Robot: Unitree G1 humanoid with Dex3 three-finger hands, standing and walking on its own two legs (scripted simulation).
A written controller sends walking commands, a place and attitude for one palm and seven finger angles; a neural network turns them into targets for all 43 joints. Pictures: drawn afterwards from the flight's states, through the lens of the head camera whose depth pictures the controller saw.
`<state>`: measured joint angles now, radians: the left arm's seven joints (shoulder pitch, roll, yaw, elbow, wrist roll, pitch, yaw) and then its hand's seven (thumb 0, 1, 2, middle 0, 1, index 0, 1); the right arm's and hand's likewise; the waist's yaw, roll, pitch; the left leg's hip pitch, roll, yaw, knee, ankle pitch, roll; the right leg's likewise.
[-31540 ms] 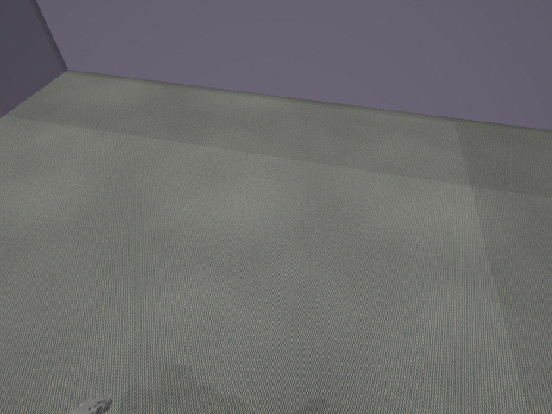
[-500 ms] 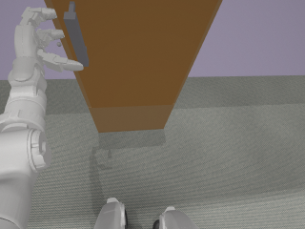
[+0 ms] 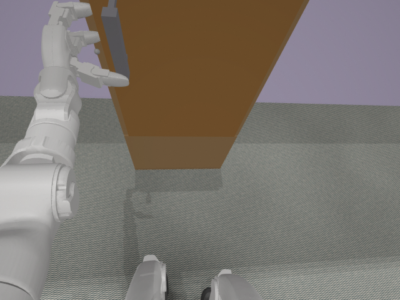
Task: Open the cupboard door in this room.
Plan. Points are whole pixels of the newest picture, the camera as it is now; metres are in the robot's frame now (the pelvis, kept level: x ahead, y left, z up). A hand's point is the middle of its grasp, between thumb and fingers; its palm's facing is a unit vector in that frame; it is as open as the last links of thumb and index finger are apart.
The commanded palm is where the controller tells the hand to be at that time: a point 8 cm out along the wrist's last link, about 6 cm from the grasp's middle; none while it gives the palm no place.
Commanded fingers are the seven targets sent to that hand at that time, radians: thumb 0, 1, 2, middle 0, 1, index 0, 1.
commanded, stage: slide the fingers in behind the handle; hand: left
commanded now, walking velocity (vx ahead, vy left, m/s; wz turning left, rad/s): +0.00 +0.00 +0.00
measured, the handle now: (118, 40) +0.58 +0.14 +0.10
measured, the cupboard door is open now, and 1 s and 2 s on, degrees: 0 0 0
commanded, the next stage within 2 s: move the hooked fingers beside the handle in 0.18 s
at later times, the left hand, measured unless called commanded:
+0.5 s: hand (97, 52) +0.54 +0.18 +0.11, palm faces +0.09 -0.99 -0.04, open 14.7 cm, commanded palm +0.53 +0.16 +0.10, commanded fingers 0.00 -0.50 0.30 -0.30 -1.20 -0.30 -1.20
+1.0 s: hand (94, 51) +0.54 +0.18 +0.11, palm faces +0.07 -1.00 -0.01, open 14.5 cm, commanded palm +0.52 +0.20 +0.10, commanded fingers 0.00 -0.50 0.30 -0.30 -1.20 -0.30 -1.20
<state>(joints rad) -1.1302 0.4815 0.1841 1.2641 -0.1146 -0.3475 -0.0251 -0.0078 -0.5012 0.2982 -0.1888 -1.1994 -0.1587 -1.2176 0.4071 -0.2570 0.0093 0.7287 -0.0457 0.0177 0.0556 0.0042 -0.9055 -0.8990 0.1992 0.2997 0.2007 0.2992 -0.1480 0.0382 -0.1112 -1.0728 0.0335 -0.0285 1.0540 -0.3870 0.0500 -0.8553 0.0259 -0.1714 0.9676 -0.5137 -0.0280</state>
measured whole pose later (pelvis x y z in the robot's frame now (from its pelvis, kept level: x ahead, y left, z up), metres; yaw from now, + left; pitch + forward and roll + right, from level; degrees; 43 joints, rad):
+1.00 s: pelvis +0.01 +0.00 +0.01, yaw -2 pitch +22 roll -6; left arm -1.05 0.52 0.31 1.24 -0.09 -0.37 -0.11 -0.01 -0.50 0.30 -0.21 -1.18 -0.19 -1.17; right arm 0.42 -0.27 0.02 0.69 -0.03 0.04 0.04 0.00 -0.91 -0.90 0.20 0.30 0.20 0.30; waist -0.17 0.05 -0.11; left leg -1.03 0.05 0.00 1.02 -0.39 0.06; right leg -0.83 0.04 -0.12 0.94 -0.50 -0.02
